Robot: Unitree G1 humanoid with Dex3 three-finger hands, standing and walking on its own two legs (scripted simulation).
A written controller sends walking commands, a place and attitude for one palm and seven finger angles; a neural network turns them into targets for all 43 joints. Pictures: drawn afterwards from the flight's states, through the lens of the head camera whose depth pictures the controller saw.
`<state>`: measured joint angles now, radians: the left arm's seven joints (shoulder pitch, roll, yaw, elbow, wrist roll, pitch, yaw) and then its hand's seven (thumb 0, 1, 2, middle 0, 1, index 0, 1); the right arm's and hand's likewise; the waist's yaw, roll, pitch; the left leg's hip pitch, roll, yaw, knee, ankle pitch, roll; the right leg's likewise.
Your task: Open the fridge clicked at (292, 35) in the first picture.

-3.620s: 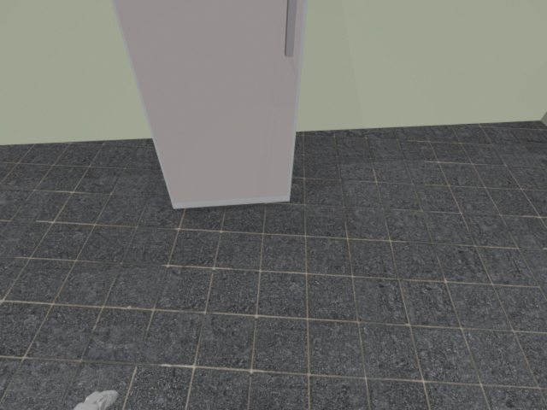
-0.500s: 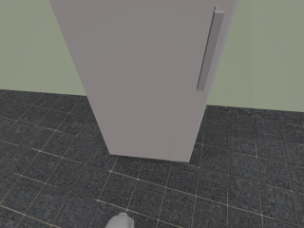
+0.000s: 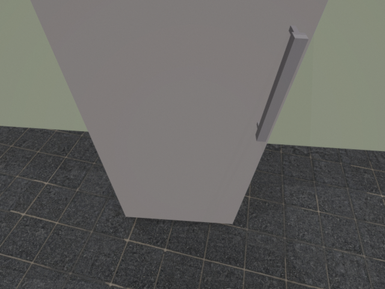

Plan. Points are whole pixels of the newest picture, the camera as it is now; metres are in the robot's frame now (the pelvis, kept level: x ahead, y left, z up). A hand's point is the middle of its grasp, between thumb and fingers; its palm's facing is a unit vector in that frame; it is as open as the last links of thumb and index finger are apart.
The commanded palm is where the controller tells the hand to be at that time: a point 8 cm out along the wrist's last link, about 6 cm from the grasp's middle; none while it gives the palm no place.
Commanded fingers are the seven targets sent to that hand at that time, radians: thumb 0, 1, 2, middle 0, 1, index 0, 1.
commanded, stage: come to a stop and stand still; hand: right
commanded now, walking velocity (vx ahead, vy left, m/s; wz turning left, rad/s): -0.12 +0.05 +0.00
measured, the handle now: (274, 91) +0.50 -0.16 +0.16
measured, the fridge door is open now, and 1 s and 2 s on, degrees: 0 0 0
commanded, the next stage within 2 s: look again from close up in 1.22 s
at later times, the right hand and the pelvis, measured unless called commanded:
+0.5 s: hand out of the picture -0.06 -0.18 -0.17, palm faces +0.04 +0.97 -0.23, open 7.4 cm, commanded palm none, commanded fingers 0.00 -0.90 -0.90 0.20 0.30 0.20 0.30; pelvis -0.06 +0.00 +0.00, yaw +1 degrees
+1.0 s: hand out of the picture -0.10 -0.19 -0.18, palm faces +0.07 +0.99 -0.15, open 7.4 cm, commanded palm none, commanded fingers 0.00 -0.90 -0.90 0.20 0.30 0.20 0.30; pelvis -0.05 -0.03 +0.00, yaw +0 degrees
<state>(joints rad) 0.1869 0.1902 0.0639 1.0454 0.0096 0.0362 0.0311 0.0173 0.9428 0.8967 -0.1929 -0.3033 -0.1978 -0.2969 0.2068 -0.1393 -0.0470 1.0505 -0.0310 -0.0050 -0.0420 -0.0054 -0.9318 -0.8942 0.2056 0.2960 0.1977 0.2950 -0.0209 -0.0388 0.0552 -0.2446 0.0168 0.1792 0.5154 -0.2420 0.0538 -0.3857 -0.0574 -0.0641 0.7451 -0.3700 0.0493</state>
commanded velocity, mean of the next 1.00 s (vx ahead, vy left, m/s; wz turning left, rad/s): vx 0.06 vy -0.01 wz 0.00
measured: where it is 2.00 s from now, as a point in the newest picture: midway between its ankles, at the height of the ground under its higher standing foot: outside the picture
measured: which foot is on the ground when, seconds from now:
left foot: down 0.00-0.08, up 0.10-0.44, down 0.46-1.00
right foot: up 0.00-0.04, down 0.06-0.48, up 0.50-0.82, down 0.84-1.00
